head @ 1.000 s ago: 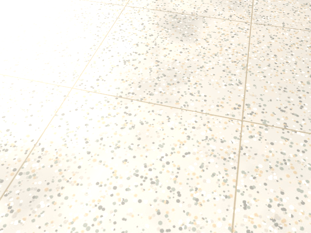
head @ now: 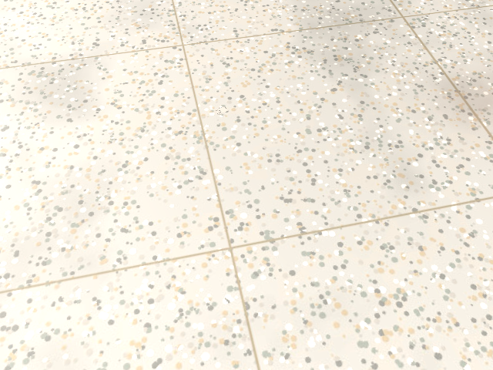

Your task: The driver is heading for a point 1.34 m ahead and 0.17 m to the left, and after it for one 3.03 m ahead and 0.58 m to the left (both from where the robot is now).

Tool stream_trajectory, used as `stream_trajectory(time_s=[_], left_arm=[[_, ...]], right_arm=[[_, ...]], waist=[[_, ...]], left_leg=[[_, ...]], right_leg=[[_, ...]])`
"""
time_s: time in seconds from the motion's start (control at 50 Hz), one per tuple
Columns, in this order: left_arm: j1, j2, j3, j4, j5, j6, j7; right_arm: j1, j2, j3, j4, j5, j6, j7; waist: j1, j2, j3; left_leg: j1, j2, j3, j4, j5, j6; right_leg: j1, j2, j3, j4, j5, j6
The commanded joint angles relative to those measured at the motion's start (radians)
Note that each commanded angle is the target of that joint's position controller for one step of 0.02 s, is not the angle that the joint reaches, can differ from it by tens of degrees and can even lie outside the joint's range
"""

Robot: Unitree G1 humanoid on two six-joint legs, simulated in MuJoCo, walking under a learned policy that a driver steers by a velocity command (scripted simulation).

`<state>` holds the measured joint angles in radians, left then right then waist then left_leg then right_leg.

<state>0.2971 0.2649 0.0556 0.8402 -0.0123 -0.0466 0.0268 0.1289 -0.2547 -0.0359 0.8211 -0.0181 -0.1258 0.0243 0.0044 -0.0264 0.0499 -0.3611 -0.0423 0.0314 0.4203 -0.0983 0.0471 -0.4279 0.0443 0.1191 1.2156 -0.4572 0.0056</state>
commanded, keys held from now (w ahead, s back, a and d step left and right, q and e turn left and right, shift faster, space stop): no key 1.00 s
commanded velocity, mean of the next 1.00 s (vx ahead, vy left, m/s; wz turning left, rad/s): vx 0.05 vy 0.00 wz -0.06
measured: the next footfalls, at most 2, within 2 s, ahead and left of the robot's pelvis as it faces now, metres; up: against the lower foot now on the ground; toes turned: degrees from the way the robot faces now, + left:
right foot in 0.24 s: +0.16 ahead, -0.14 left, +0.00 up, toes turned +1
left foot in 1.88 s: +0.54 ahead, +0.08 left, +0.00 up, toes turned +2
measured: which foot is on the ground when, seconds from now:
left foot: down 0.00-1.00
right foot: up 0.00-0.22, down 0.24-1.00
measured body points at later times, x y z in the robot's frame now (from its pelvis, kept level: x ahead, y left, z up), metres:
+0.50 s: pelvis +0.10 -0.03 +0.00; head +0.11 -0.03 +0.45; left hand +0.23 +0.21 -0.12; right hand +0.16 -0.28 -0.15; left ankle +0.08 +0.10 -0.74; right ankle +0.12 -0.14 -0.74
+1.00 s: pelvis +0.10 -0.03 +0.00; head +0.11 -0.03 +0.45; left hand +0.18 +0.22 -0.15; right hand +0.12 -0.27 -0.16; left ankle +0.08 +0.10 -0.74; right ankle +0.12 -0.14 -0.74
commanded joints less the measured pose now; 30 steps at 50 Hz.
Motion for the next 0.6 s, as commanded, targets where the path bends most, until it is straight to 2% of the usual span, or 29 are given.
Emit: stream_trajectory(time_s=[0.02,0.06,0.1,0.12,0.18,0.22,0.24,0.26,0.28,0.3,0.32,0.36,0.46,0.6], left_arm=[[0.111,0.011,0.006,-0.04,0.005,0.008,0.004],[0.066,-0.01,-0.006,-0.062,0.012,0.012,0.008],[0.029,0.006,-0.01,-0.071,0.013,0.019,0.006],[0.011,0.022,-0.007,-0.074,0.01,0.025,0.005],[-0.043,0.048,0.0,-0.085,0.014,0.039,0.005],[-0.058,0.057,0.007,-0.087,0.025,0.04,0.008],[-0.062,0.084,0.013,-0.099,0.034,0.04,0.013],[-0.066,0.142,0.023,-0.113,0.034,0.044,0.02],[-0.095,0.13,0.018,-0.101,0.03,0.047,0.019],[-0.129,0.067,0.007,-0.106,0.024,0.043,0.008],[-0.151,0.042,0.001,-0.105,0.025,0.037,0.001],[-0.146,0.053,0.003,-0.097,0.026,0.022,-0.007],[-0.109,0.054,0.007,-0.058,0.016,0.01,-0.005],[-0.11,0.046,0.01,-0.008,0.013,0.016,-0.005]], right_arm=[[0.021,-0.059,-0.002,-0.007,-0.013,-0.011,0.006],[0.004,-0.101,-0.011,0.007,-0.011,-0.004,-0.003],[0.006,-0.143,-0.022,0.016,0.001,0.012,-0.011],[0.013,-0.15,-0.023,0.022,0.007,0.02,-0.014],[0.022,-0.144,-0.017,0.039,0.019,0.041,-0.017],[0.035,-0.112,-0.004,0.05,0.028,0.05,-0.018],[0.071,-0.082,0.008,0.061,0.021,0.05,-0.018],[0.132,-0.062,0.014,0.065,0.0,0.047,-0.016],[0.202,-0.022,0.022,0.077,0.003,0.05,-0.021],[0.155,-0.046,0.02,0.08,0.003,0.061,-0.03],[0.118,-0.07,0.014,0.079,0.005,0.073,-0.036],[0.129,-0.089,0.009,0.098,0.0,0.089,-0.048],[0.12,-0.08,0.01,0.125,0.011,0.087,-0.047],[0.116,-0.071,0.007,0.17,0.015,0.108,-0.055]], waist=[[0.042,0.099,-0.136],[0.044,0.117,-0.152],[0.033,0.125,-0.191],[0.026,0.125,-0.197],[0.017,0.119,-0.162],[0.025,0.106,-0.125],[0.02,0.072,-0.118],[-0.029,-0.034,-0.131],[-0.082,-0.163,-0.152],[-0.054,-0.137,-0.11],[-0.045,-0.117,-0.063],[-0.041,-0.078,-0.044],[-0.026,-0.013,-0.097],[-0.027,0.019,-0.087]], left_leg=[[0.143,0.253,-0.179,-0.136,0.662,0.206],[0.106,0.251,-0.133,-0.144,0.724,0.216],[0.102,0.252,-0.111,-0.149,0.658,0.209],[0.107,0.255,-0.111,-0.153,0.585,0.204],[0.079,0.249,-0.125,-0.143,0.286,0.175],[0.043,0.204,-0.128,-0.103,0.056,0.118],[0.015,0.169,-0.122,-0.068,-0.058,0.065],[-0.032,0.092,-0.065,0.017,-0.204,0.015],[0.007,0.046,-0.003,0.032,-0.268,-0.018],[0.069,0.05,0.0,0.031,-0.213,-0.035],[0.074,0.053,0.002,0.026,-0.176,-0.04],[0.083,0.061,-0.008,0.023,-0.14,-0.042],[0.113,0.076,-0.019,0.044,-0.036,-0.043],[0.147,0.078,-0.021,0.054,-0.015,-0.05]], right_leg=[[-0.018,-0.091,-0.01,-0.152,0.06,0.017],[0.04,-0.092,-0.043,-0.318,0.109,0.029],[0.108,-0.089,-0.061,-0.431,0.214,0.034],[0.129,-0.087,-0.065,-0.471,0.255,0.034],[0.188,-0.078,-0.079,-0.599,0.314,0.013],[0.264,-0.067,-0.088,-0.744,0.367,-0.023],[0.315,-0.122,-0.025,-0.795,0.454,-0.048],[0.369,-0.217,0.066,-0.787,0.587,-0.091],[0.301,-0.256,0.102,-0.812,0.453,-0.153],[0.206,-0.208,0.091,-0.841,0.271,-0.136],[0.163,-0.165,0.061,-0.84,0.22,-0.101],[0.16,-0.122,0.015,-0.802,0.305,-0.069],[0.243,-0.107,-0.01,-0.723,0.542,-0.079],[0.242,-0.094,-0.026,-0.714,0.567,-0.082]])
